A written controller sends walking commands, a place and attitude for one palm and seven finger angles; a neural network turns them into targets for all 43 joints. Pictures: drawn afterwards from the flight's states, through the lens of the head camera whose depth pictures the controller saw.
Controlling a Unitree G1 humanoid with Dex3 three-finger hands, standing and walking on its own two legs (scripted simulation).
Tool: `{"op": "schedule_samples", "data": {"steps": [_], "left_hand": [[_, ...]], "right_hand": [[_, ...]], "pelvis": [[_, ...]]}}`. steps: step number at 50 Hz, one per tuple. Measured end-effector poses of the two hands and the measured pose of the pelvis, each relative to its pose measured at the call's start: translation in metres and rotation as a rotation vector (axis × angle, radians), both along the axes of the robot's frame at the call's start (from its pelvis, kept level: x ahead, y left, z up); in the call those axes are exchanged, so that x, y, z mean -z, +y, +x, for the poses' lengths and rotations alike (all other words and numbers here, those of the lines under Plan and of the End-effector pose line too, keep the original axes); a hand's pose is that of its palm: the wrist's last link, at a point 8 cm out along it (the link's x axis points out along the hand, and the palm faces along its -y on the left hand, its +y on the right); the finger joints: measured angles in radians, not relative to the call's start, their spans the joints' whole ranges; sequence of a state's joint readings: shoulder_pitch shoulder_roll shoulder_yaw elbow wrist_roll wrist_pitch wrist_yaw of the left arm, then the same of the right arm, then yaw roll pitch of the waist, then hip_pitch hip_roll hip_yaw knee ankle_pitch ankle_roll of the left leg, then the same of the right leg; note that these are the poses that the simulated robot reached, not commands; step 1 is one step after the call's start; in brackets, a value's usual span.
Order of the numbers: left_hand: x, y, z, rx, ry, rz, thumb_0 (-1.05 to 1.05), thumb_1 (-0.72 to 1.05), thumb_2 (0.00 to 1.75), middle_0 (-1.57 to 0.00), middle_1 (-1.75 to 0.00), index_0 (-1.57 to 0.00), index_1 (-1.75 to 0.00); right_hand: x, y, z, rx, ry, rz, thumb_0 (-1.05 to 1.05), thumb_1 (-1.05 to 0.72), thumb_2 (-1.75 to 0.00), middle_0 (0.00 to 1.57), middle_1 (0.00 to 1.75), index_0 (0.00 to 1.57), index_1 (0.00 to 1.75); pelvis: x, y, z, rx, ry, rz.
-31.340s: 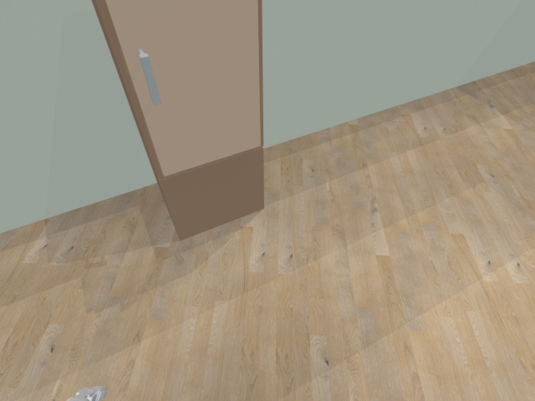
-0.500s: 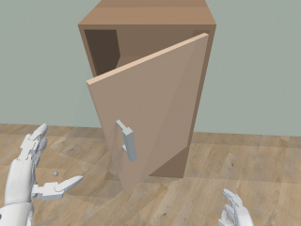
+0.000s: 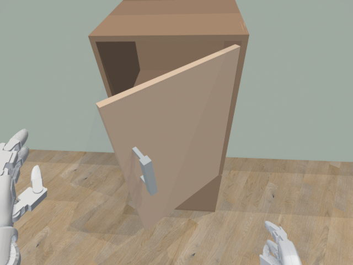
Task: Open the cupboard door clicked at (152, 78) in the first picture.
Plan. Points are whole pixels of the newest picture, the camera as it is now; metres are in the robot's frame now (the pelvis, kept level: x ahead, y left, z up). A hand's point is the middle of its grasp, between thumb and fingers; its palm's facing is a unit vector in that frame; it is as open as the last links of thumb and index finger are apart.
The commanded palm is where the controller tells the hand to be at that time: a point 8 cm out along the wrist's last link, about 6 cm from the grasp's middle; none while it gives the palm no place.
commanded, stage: draw the hand back to the body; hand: left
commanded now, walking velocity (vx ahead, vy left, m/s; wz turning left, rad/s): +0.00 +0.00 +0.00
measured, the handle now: (144, 171) +0.32 +0.13 +0.03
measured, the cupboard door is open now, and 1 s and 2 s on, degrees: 43 43 43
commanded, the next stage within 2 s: step back with the hand held close in 0.22 s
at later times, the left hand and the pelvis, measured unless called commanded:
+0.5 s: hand (33, 189) +0.18 +0.27 +0.17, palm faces +0.45 -0.77 -0.46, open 7.4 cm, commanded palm +0.12 +0.30 +0.17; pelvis -0.02 +0.00 +0.00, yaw +0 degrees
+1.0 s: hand (4, 236) +0.11 +0.28 +0.15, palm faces +0.43 -0.75 -0.50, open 7.4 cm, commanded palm +0.05 +0.31 +0.17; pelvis -0.09 +0.02 -0.02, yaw +0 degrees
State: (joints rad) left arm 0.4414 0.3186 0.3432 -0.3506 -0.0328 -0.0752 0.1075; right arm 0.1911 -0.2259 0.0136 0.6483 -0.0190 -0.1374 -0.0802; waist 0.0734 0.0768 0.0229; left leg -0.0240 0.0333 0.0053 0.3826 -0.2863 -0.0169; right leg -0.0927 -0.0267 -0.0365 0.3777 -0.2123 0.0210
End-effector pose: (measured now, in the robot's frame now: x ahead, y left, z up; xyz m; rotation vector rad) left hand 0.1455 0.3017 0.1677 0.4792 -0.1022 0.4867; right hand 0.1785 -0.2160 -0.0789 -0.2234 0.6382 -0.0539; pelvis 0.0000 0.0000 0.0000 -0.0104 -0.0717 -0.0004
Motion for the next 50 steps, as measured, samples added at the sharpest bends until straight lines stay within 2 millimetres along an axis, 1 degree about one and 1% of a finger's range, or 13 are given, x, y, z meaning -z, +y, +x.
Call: {"op": "schedule_samples", "data": {"steps": [6,17,18,21,23,25,28,33,37,42,50], "left_hand": [[0.005,-0.005,-0.002,0.014,0.018,-0.013,0.01,0.86,0.89,-0.21,-0.3,-0.21,-0.3],[0.003,-0.002,-0.008,0.013,-0.003,-0.01,0.01,0.89,0.9,-0.21,-0.3,-0.21,-0.3],[0.002,-0.003,-0.009,0.014,-0.007,-0.011,0.02,0.89,0.9,-0.21,-0.3,-0.21,-0.3],[-0.012,0.001,-0.008,0.024,-0.063,0.039,0.02,0.89,0.9,-0.21,-0.31,-0.21,-0.3],[-0.017,0.003,-0.008,0.037,-0.071,0.068,0.02,0.89,0.9,-0.21,-0.3,-0.21,-0.3],[-0.017,0.002,-0.008,0.06,-0.051,0.087,0.01,0.89,0.9,-0.21,-0.3,-0.21,-0.3],[-0.012,0.001,-0.011,0.097,0.002,0.099,0.01,0.89,0.9,-0.21,-0.3,-0.21,-0.3],[-0.001,0.006,-0.022,0.122,0.063,0.102,0.01,0.89,0.9,-0.21,-0.3,-0.21,-0.3],[0.002,0.012,-0.034,0.117,0.054,0.107,0.01,0.89,0.9,-0.21,-0.31,-0.21,-0.3],[-0.001,0.015,-0.051,0.117,0.0,0.127,0.02,0.89,0.9,-0.21,-0.31,-0.21,-0.3],[-0.005,0.011,-0.078,0.11,-0.085,0.162,0.01,0.89,0.9,-0.21,-0.31,-0.21,-0.3]], "right_hand": [[0.001,-0.004,-0.006,0.013,0.011,-0.003,0.02,-0.9,-0.9,0.2,0.3,0.2,0.3],[0.0,-0.003,-0.016,0.019,0.005,-0.002,0.02,-0.9,-0.9,0.2,0.3,0.2,0.3],[-0.001,-0.003,-0.016,0.018,0.004,-0.002,0.02,-0.9,-0.9,0.2,0.3,0.2,0.3],[-0.002,-0.001,-0.018,0.014,0.008,-0.002,0.02,-0.9,-0.9,0.2,0.3,0.2,0.3],[-0.003,-0.002,-0.02,0.023,0.017,0.001,0.02,-0.9,-0.9,0.2,0.3,0.2,0.3],[-0.003,-0.003,-0.023,0.042,0.026,-0.001,0.02,-0.9,-0.9,0.2,0.3,0.2,0.3],[-0.003,-0.007,-0.03,0.076,0.042,-0.008,0.02,-0.9,-0.9,0.2,0.3,0.2,0.3],[-0.002,-0.011,-0.048,0.121,0.075,-0.029,0.02,-0.9,-0.9,0.2,0.3,0.2,0.3],[-0.002,-0.011,-0.064,0.129,0.09,-0.049,0.02,-0.9,-0.9,0.2,0.3,0.2,0.3],[-0.002,-0.006,-0.083,0.118,0.082,-0.059,0.02,-0.9,-0.9,0.2,0.3,0.2,0.3],[0.003,-0.002,-0.108,0.093,0.052,-0.048,0.02,-0.9,-0.9,0.2,0.3,0.2,0.3]], "pelvis": [[0.0,-0.001,-0.002,0.003,-0.004,0.0],[-0.001,-0.002,-0.009,0.005,-0.016,0.0],[-0.001,-0.001,-0.01,0.005,-0.018,0.0],[-0.001,0.0,-0.015,-0.003,0.0,-0.005],[-0.001,0.001,-0.018,-0.001,0.021,-0.007],[-0.001,0.004,-0.022,0.003,0.039,-0.006],[0.0,0.009,-0.028,0.01,0.059,-0.002],[0.001,0.015,-0.041,0.014,0.07,0.005],[0.003,0.017,-0.054,0.015,0.069,0.008],[0.008,0.019,-0.071,0.012,0.063,0.011],[0.017,0.015,-0.095,0.007,0.054,0.005]]}}
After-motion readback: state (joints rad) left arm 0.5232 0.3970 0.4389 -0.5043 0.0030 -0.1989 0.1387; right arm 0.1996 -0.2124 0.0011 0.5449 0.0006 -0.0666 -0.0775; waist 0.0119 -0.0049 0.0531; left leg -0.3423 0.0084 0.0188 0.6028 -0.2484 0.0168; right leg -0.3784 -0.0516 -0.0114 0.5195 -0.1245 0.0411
